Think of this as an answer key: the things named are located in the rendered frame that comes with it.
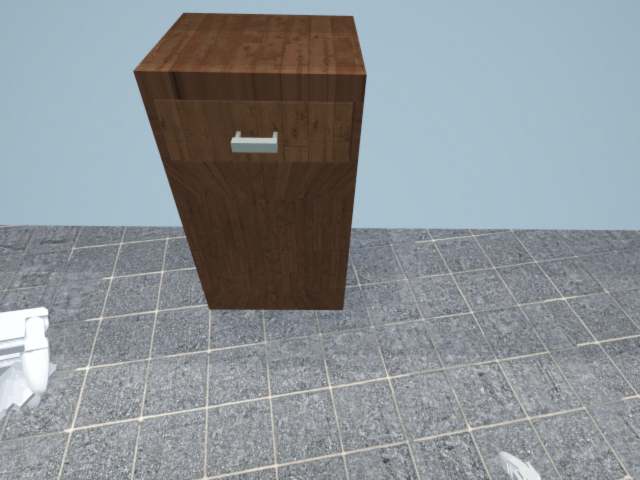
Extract handle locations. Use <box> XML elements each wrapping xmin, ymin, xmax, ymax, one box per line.
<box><xmin>231</xmin><ymin>131</ymin><xmax>278</xmax><ymax>153</ymax></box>

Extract robot right hand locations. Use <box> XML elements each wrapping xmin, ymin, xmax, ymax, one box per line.
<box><xmin>498</xmin><ymin>451</ymin><xmax>541</xmax><ymax>480</ymax></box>

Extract drawer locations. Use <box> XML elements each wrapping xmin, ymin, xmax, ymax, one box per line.
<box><xmin>154</xmin><ymin>99</ymin><xmax>353</xmax><ymax>162</ymax></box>

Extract cabinet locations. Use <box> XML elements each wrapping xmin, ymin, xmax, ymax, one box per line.
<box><xmin>133</xmin><ymin>13</ymin><xmax>367</xmax><ymax>310</ymax></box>

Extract robot left hand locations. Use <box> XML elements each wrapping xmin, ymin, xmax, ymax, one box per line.
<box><xmin>0</xmin><ymin>307</ymin><xmax>56</xmax><ymax>421</ymax></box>

